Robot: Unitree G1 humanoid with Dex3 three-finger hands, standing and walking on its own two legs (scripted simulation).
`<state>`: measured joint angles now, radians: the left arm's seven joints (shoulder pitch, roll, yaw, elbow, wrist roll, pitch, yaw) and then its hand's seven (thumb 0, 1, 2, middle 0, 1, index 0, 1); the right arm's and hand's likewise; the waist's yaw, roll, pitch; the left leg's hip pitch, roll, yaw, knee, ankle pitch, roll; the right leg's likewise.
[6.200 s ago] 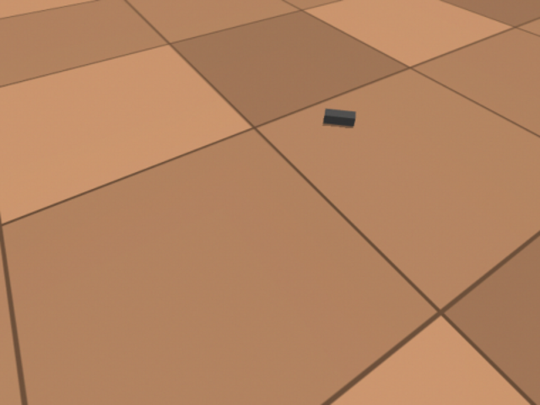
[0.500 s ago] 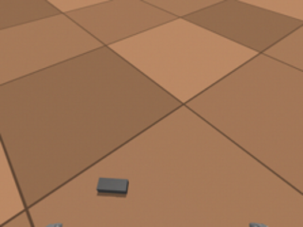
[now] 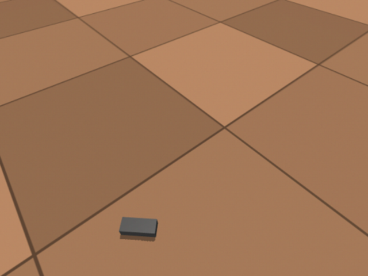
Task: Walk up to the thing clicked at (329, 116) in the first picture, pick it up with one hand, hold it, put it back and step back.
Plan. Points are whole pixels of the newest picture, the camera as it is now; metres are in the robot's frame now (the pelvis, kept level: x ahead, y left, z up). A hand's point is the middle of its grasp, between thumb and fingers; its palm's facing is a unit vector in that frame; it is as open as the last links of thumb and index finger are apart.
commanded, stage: walk up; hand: left
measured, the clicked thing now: (139, 227) +0.49 +0.26 -0.75
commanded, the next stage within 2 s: stand in 0.24 s
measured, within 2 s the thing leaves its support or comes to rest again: neither
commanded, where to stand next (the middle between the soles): +0.10 +0.02 m, yaw +0 degrees
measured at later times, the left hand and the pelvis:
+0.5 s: hand out of the picture +0.08 +0.24 -0.16, palm faces -0.02 -0.94 -0.33, open 7.4 cm; pelvis +0.00 -0.01 +0.00, yaw +0 degrees
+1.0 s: hand out of the picture +0.07 +0.24 -0.16, palm faces -0.01 -0.94 -0.34, open 7.4 cm; pelvis +0.01 -0.01 +0.00, yaw +1 degrees
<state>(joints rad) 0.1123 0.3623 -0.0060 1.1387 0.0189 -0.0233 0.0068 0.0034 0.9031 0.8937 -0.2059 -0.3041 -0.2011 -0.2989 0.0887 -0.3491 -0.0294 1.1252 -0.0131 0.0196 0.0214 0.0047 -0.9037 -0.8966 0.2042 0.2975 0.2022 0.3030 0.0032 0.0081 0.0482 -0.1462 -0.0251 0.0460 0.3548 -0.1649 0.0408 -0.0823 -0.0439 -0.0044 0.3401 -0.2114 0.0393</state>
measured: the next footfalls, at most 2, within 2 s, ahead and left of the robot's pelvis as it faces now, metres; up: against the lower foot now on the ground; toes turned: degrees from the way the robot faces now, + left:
none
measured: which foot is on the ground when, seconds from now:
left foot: down 0.00-1.00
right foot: down 0.00-1.00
